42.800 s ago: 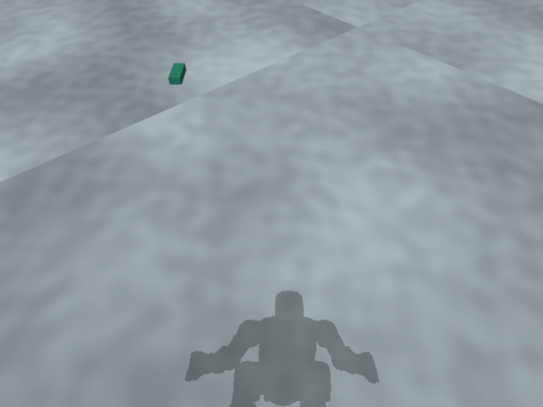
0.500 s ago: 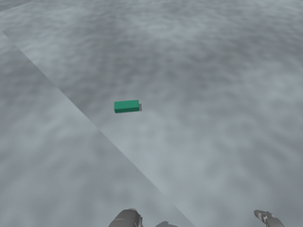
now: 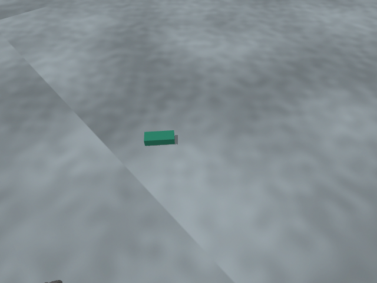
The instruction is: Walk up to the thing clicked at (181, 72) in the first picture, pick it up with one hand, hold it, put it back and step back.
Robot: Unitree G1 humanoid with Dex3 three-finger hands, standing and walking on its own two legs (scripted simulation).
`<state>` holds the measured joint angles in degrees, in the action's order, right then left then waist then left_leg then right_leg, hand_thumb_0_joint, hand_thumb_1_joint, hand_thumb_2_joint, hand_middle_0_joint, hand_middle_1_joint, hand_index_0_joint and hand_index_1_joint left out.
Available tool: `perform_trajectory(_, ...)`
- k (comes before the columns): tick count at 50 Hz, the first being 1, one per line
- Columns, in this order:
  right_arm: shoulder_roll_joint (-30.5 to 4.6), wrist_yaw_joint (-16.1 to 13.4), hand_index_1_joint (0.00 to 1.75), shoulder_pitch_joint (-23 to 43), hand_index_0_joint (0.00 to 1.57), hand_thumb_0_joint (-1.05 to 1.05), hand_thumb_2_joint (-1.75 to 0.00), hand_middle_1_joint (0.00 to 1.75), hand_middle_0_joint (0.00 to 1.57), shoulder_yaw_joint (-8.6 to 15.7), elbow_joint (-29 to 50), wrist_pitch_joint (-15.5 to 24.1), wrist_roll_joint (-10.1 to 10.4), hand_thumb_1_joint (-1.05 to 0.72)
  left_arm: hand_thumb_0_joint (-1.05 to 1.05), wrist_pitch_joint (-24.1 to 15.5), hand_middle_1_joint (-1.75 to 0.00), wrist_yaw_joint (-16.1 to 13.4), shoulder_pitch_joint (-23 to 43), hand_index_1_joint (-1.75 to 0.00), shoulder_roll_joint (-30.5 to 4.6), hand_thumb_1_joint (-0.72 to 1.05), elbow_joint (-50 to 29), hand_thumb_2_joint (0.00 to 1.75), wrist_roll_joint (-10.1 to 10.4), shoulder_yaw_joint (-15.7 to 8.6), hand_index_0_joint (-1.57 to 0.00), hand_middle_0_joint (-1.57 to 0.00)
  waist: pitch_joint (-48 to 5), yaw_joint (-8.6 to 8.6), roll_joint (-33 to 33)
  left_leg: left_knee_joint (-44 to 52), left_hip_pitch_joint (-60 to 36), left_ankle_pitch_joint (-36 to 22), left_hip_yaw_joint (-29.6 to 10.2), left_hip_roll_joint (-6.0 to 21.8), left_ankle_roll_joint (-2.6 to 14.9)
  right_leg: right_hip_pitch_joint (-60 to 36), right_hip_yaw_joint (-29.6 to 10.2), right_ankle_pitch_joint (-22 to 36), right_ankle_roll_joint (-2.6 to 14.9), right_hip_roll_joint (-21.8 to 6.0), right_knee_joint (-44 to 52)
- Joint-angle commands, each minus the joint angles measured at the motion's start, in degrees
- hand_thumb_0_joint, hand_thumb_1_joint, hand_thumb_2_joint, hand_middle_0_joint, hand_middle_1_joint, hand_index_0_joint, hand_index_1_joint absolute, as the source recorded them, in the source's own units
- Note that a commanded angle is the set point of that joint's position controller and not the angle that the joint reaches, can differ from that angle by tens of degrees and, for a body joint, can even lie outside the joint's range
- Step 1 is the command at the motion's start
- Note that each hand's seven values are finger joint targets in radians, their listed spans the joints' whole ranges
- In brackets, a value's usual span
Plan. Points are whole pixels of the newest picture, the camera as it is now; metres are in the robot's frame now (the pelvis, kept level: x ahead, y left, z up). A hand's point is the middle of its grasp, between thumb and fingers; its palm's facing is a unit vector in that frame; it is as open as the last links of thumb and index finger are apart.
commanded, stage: step back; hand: left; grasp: from above
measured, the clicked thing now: (159, 137) +1.09 +0.21 -0.73
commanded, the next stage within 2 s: stand in 0.54 s
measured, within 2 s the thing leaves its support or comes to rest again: neither
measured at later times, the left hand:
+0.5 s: hand out of the picture +0.13 +0.28 -0.14, palm faces +0.01 -0.93 -0.36, open 7.4 cm
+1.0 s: hand out of the picture +0.12 +0.27 -0.13, palm faces -0.03 -0.94 -0.34, open 7.4 cm
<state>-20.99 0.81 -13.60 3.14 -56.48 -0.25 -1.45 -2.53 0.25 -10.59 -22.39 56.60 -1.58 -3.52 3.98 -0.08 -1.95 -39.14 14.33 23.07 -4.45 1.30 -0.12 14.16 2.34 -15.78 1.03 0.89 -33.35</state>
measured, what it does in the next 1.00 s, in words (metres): stands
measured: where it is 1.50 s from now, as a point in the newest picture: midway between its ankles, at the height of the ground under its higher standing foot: outside the picture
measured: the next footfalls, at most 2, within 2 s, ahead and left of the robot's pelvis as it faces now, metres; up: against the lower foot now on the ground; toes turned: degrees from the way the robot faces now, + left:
none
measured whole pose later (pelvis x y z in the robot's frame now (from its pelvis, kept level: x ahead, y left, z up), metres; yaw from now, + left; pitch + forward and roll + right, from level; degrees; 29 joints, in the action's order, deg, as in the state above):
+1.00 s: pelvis +0.04 +0.02 +0.02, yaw -1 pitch -2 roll +0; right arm -20.0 0.8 -4.3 0.7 -66.2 0.7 -0.6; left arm -1.3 0.2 -5.3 -20.0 65.6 -0.4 0.0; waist 3.1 -0.1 -0.1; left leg -18.3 7.4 8.8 1.0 1.6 -1.1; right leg 4.1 0.2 -11.6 -1.3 -1.5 -17.8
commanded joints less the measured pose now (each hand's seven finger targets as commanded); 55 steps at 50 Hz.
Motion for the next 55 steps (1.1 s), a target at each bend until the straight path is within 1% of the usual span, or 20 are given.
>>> perform_trajectory(1,-12.4,-1.6,0.3,2.4,0.2,0.0,-0.9,0.3,0.2,2.7,4.6,1.4,0.2,-0.9,0.0,-1.6,-0.3,-1.0,0.4,-0.3,-16.9,0.9,-4.2,0.9,-0.1,-4.3,-0.2,-0.2,1.6,2.41,5.9,-15.3,15.9,9.4,-3.4,-0.1,0.63,-4.9,-30.2,-4.9,14.81,-23.7,17.0)
perform_trajectory(3,-10.7,-1.3,0.3,1.8,0.2,0.0,-0.9,0.3,0.2,2.2,3.5,1.8,0.4,-0.9,0.0,-1.8,-0.3,-1.3,1.9,-0.3,-14.9,0.9,-4.3,0.9,0.0,-3.4,-0.2,-0.2,1.4,1.53,7.2,-9.9,12.9,5.7,-2.5,1.1,0.62,-3.6,-20.5,5.7,11.12,-18.8,14.2)
perform_trajectory(6,-9.5,-0.7,0.3,0.4,0.2,0.0,-0.9,0.3,0.2,2.0,1.9,2.1,0.2,-0.9,0.0,-1.3,-0.3,-0.9,4.7,-0.3,-14.3,0.9,-4.5,0.9,0.2,-2.5,-0.2,-0.2,-2.3,0.35,11.3,1.9,2.0,0.7,4.5,0.1,0.19,-0.2,-11.3,16.7,8.35,-14.6,9.6)
perform_trajectory(8,-9.1,-1.0,0.3,-0.6,0.2,0.0,-0.9,0.3,0.2,2.3,0.6,2.3,-0.1,-0.9,0.0,-0.4,-0.3,-0.8,6.2,-0.3,-13.1,0.9,-4.7,0.9,0.8,-1.8,-0.2,-0.2,-3.6,-1.3,8.9,13.2,-5.0,-12.4,5.9,-1.3,0.48,1.8,-7.4,19.4,5.12,-11.5,3.5)
perform_trajectory(9,-10.3,-1.4,0.3,-0.1,0.2,0.0,-0.9,0.3,0.2,2.6,0.4,2.5,-0.3,-0.9,0.0,-0.1,-0.3,-0.9,5.7,-0.3,-11.2,0.9,-5.0,0.9,1.0,-1.1,-0.2,-0.2,-5.0,-1.11,6.1,14.4,-8.2,-20.0,2.5,1.2,1.53,2.8,-6.3,20.0,2.9,-9.8,0.2)
perform_trajectory(10,-12.5,-1.7,0.3,1.7,0.2,0.0,-0.9,0.3,0.2,2.7,1.1,2.7,-0.7,-0.9,0.0,0.3,-0.3,-0.8,4.8,-0.3,-8.8,0.9,-5.1,0.9,1.5,-0.2,-0.2,-0.2,-6.3,0.14,0.0,17.2,-7.8,-24.1,-7.3,8.8,3.6,4.4,-4.5,12.2,0.5,-6.0,-2.7)
perform_trajectory(11,-15.5,-1.6,0.3,6.4,0.2,0.0,-0.9,0.3,0.2,2.6,2.4,2.8,0.0,-0.9,0.0,1.1,-0.3,-1.0,3.3,-0.3,-9.6,0.9,-3.8,0.9,2.3,-0.6,-0.2,-0.2,-6.3,1.88,-2.9,18.4,-0.6,-18.9,-12.8,14.5,8.74,0.4,-2.4,-3.4,-0.49,-2.2,-3.7)
perform_trajectory(12,-15.8,-1.4,0.3,8.2,0.2,0.0,-0.9,0.3,0.2,2.7,2.1,2.6,0.2,-0.9,0.0,1.2,-0.3,-1.1,3.5,-0.3,-10.6,0.9,-2.6,0.9,1.8,-0.8,-0.2,-0.2,-5.1,1.74,-2.9,17.9,2.0,-18.4,-12.3,14.8,10.14,-3.3,-2.9,-7.0,-0.13,-2.5,-2.2)
perform_trajectory(14,-13.6,-1.5,0.3,10.1,0.2,0.0,-0.9,0.3,0.2,1.7,1.2,2.5,0.1,-0.9,0.0,0.7,-0.3,-1.1,4.0,-0.3,-10.2,0.9,-1.5,0.9,1.2,-0.6,-0.2,-0.2,-5.5,2.37,-2.9,15.4,0.8,-23.2,-6.6,10.6,6.07,-5.7,-4.2,2.8,0.53,-4.3,4.2)
perform_trajectory(16,-11.9,-1.7,0.3,10.1,0.2,0.0,-0.9,0.3,0.2,1.2,0.4,2.4,0.6,-0.9,0.0,0.2,-0.3,-1.0,3.6,-0.3,-11.5,0.9,-0.3,0.9,1.5,-0.7,-0.2,-0.2,-6.9,1.52,-3.0,13.2,-1.5,-25.6,-2.0,6.5,2.88,-6.5,-6.2,13.3,1.08,-6.2,5.3)
perform_trajectory(20,-11.1,-1.6,0.3,11.0,0.2,0.0,-0.9,0.3,0.2,0.9,-1.4,2.1,0.8,-0.9,0.0,0.1,-0.3,-1.2,5.5,-0.3,-11.3,0.9,0.5,0.9,1.6,-0.5,-0.2,-0.2,-9.5,0.89,-0.5,12.8,-5.9,-29.7,0.0,6.1,2.43,-7.5,-6.5,18.9,1.05,-7.5,7.3)
perform_trajectory(26,-10.3,-1.4,0.3,14.2,0.2,0.0,-0.9,0.3,0.2,0.6,-3.0,1.7,0.7,-0.9,0.0,0.3,-0.3,-1.2,7.2,-0.3,-11.1,0.9,2.3,0.9,1.2,-0.1,-0.2,-0.2,-7.5,0.8,1.9,15.9,-6.6,-25.2,0.6,6.0,2.17,-7.2,-6.8,17.3,0.43,-7.7,11.4)
perform_trajectory(27,-10.5,-1.1,0.3,12.7,0.2,0.0,-0.9,0.3,0.2,0.1,-3.2,2.0,1.3,-0.9,0.0,0.4,-0.3,-0.9,6.9,-0.3,-9.1,0.9,3.5,0.9,1.4,1.0,-0.2,-0.2,-7.7,-0.4,0.9,18.2,-8.8,-24.6,-0.8,6.5,2.18,-6.8,-6.6,15.4,-0.12,-7.5,12.8)
perform_trajectory(31,-10.8,-0.9,0.3,13.2,0.2,0.0,-0.9,0.3,0.2,0.0,-4.1,2.3,1.2,-0.9,0.0,0.2,-0.3,-0.9,8.3,-0.3,-9.9,0.9,4.4,0.9,1.3,1.1,-0.2,-0.2,-7.7,-0.38,1.7,19.3,-10.6,-27.6,-0.5,6.8,1.76,-8.1,-6.3,16.3,-0.46,-7.9,14.7)
perform_trajectory(34,-10.7,-0.9,0.3,14.2,0.2,0.0,-0.9,0.3,0.2,-0.1,-4.3,2.4,1.2,-0.9,0.0,0.1,-0.3,-0.8,8.0,-0.3,-9.8,0.9,5.0,0.9,1.2,1.2,-0.2,-0.2,-6.7,0.03,1.3,20.6,-10.3,-25.6,-0.2,6.6,1.4,-8.2,-6.4,15.2,-0.63,-8.1,16.2)
perform_trajectory(37,-10.7,-0.9,0.3,14.2,0.2,0.0,-0.9,0.3,0.2,-0.1,-4.5,2.5,1.3,-0.9,0.0,0.0,-0.3,-0.8,8.0,-0.3,-10.0,0.9,5.3,0.9,1.3,1.1,-0.2,-0.2,-8.1,0.21,2.1,20.6,-11.3,-29.4,0.1,6.9,1.38,-10.2,-6.2,18.6,-0.66,-8.6,16.1)
perform_trajectory(41,-10.5,-0.8,0.3,13.9,0.2,0.0,-0.9,0.3,0.2,-0.4,-5.1,2.4,1.1,-0.9,0.0,0.1,-0.3,-0.8,8.6,-0.3,-10.1,0.9,5.6,0.9,1.2,1.1,-0.2,-0.2,-5.6,0.09,1.1,22.5,-8.9,-22.5,0.1,6.3,0.83,-9.2,-6.4,12.9,-0.71,-8.5,17.9)
perform_trajectory(44,-10.4,-0.8,0.3,13.6,0.2,0.0,-0.9,0.3,0.2,-0.4,-5.3,2.4,1.1,-0.9,0.0,0.1,-0.3,-0.7,8.3,-0.3,-10.3,0.9,5.8,0.9,1.2,1.0,-0.2,-0.2,-6.0,0.01,2.2,22.6,-9.6,-23.7,0.2,6.3,0.79,-9.3,-6.5,13.7,-0.5,-8.6,18.0)
perform_trajectory(49,-10.9,-0.8,0.3,13.0,0.2,0.0,-0.9,0.3,0.2,-0.5,-5.7,2.3,1.0,-0.9,0.0,0.3,-0.3,-0.6,7.9,-0.3,-10.0,0.9,5.9,0.9,1.0,1.1,-0.2,-0.2,-4.6,-0.01,1.9,24.1,-8.3,-17.0,-0.1,6.1,0.58,-7.7,-6.5,8.2,-0.52,-8.3,19.0)
perform_trajectory(55,-11.2,-0.8,0.3,11.9,0.2,0.0,-0.9,0.3,0.2,-0.7,-6.0,2.4,1.0,-0.9,0.0,0.2,-0.3,-0.6,7.4,-0.3,-10.0,0.9,5.9,0.9,1.2,1.2,-0.2,-0.2,-5.9,-0.06,1.8,23.1,-9.3,-21.1,0.0,6.4,0.74,-8.1,-6.6,11.5,-0.47,-8.6,18.7)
